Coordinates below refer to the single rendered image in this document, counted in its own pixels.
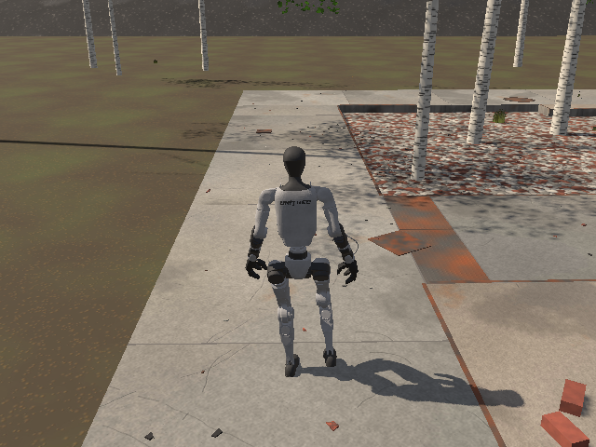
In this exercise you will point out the robot left hand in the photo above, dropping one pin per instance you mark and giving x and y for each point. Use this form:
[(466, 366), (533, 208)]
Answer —
[(257, 265)]

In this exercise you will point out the right robot forearm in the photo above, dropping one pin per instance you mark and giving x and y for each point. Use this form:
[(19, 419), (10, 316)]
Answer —
[(344, 247)]

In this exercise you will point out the robot left thigh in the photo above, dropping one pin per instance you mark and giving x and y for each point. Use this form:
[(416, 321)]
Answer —
[(276, 273)]

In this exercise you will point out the right robot upper arm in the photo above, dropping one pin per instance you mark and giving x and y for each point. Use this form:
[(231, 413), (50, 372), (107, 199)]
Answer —
[(325, 195)]

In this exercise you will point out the right robot shin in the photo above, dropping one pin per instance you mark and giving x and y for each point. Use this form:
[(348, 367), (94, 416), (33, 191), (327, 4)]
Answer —
[(326, 323)]

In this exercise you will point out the robot right hand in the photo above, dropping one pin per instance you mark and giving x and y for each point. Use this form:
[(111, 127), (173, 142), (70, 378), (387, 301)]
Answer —
[(352, 268)]

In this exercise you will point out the left robot forearm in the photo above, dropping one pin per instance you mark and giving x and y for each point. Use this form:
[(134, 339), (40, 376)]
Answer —
[(255, 247)]

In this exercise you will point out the left robot upper arm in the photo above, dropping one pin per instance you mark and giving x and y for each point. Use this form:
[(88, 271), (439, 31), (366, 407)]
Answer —
[(266, 197)]

